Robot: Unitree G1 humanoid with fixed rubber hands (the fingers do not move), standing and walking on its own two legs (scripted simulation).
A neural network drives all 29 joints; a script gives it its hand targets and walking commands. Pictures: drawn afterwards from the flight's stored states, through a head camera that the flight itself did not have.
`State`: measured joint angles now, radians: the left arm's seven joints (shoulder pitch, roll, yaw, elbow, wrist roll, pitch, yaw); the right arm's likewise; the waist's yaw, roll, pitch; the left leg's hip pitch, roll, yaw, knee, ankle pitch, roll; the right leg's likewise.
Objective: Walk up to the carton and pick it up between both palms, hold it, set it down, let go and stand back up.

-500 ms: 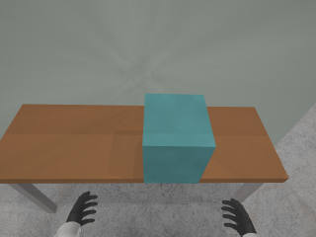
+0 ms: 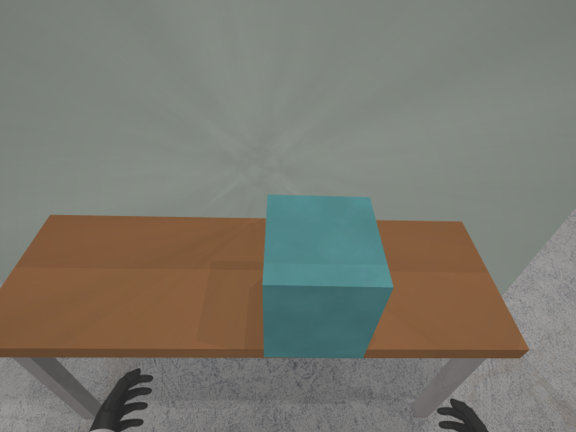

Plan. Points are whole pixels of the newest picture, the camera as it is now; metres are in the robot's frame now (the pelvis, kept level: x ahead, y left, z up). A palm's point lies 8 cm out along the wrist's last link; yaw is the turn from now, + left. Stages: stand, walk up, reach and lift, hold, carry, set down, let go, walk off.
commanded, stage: stand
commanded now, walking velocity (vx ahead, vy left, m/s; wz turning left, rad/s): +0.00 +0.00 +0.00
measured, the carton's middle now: (316, 278) +0.45 -0.03 -0.09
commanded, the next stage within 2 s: none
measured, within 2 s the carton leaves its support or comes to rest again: neither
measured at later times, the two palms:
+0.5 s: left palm out of the picture +0.13 +0.28 -0.09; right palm out of the picture +0.15 -0.25 -0.08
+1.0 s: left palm out of the picture +0.12 +0.29 -0.10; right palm out of the picture +0.15 -0.25 -0.08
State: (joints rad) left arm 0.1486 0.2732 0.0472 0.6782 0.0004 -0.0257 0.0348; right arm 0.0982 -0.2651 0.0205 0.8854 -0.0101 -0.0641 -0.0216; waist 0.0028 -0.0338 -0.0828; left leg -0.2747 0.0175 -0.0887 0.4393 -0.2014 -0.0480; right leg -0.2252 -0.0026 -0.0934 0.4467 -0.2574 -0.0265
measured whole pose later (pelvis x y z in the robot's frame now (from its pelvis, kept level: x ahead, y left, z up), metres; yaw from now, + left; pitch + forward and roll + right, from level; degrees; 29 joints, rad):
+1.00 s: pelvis +0.00 +0.01 +0.00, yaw +0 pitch +2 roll +0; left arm 0.19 0.30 0.05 0.86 0.00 -0.05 0.03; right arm 0.11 -0.28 0.02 0.89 -0.01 -0.04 -0.02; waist 0.00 -0.03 -0.12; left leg -0.27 0.00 -0.09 0.44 -0.20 -0.04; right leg -0.22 -0.02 -0.09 0.45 -0.26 -0.02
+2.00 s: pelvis -0.01 +0.01 +0.00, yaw +0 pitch +1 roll +0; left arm 0.19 0.30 0.05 0.92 0.00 -0.05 0.03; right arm 0.11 -0.28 0.02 0.89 -0.01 -0.04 -0.02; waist 0.00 -0.03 -0.11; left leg -0.27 0.00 -0.09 0.44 -0.19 -0.04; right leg -0.22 -0.02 -0.09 0.45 -0.25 -0.02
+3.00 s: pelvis -0.01 +0.01 +0.00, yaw +0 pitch +1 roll +0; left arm 0.19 0.30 0.05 0.92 0.00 -0.05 0.03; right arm 0.11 -0.28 0.02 0.89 -0.01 -0.04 -0.02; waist 0.00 -0.01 -0.08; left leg -0.27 0.00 -0.09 0.44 -0.18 -0.04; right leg -0.22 -0.02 -0.09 0.45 -0.24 -0.02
